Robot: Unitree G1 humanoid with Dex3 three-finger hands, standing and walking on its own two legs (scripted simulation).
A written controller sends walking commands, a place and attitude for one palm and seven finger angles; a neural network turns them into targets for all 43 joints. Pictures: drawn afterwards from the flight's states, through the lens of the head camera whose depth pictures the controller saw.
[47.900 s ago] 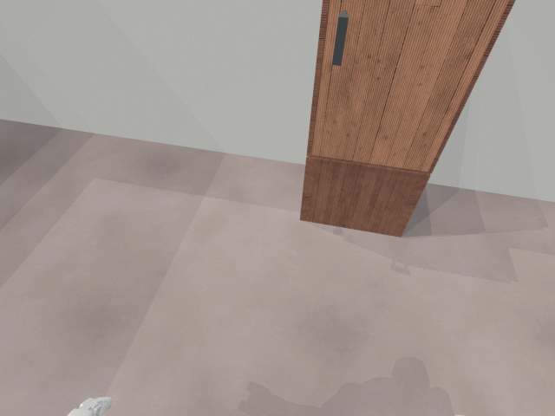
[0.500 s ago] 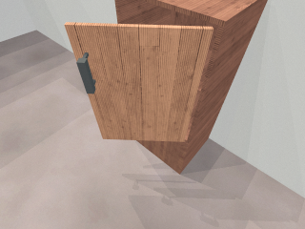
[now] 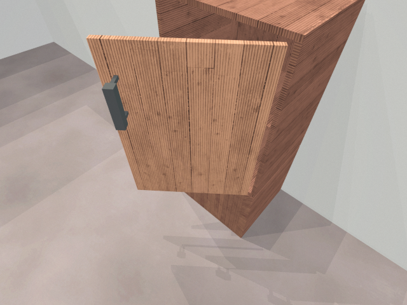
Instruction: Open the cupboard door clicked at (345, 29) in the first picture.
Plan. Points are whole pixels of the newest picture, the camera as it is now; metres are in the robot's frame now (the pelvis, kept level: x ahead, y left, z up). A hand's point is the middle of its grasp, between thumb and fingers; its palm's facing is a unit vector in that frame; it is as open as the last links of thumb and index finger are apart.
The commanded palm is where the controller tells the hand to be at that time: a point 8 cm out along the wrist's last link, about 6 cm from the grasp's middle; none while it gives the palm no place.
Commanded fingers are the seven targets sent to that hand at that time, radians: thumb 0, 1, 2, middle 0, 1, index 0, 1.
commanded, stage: raise the hand with hooked fingers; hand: left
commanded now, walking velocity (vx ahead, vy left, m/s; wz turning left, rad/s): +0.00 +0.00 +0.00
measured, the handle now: (118, 102) +0.54 +0.26 +0.09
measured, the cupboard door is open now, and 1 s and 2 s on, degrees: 39 39 39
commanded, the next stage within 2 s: none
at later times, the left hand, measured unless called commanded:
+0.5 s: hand (108, 300) +0.14 +0.19 -0.05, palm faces +0.09 -1.00 +0.02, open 8.7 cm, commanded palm +0.14 +0.26 -0.02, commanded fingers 0.00 0.34 0.66 -0.24 -0.66 -0.24 -0.66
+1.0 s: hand (70, 240) +0.21 +0.26 +0.04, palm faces +0.13 -0.99 -0.09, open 11.8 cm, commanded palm +0.19 +0.30 +0.04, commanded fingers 0.00 -0.24 0.41 -0.28 -1.03 -0.28 -1.03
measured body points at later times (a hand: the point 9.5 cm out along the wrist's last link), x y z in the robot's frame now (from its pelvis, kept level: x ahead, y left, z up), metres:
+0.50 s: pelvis -0.02 +0.00 -0.06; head +0.01 +0.02 +0.39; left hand +0.13 +0.25 -0.05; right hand +0.22 -0.25 -0.08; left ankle -0.02 +0.12 -0.74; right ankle +0.00 -0.07 -0.74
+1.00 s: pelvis -0.01 +0.03 -0.04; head +0.02 +0.03 +0.41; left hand +0.20 +0.31 +0.05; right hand +0.13 -0.21 -0.13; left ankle -0.02 +0.12 -0.74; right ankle +0.00 -0.06 -0.74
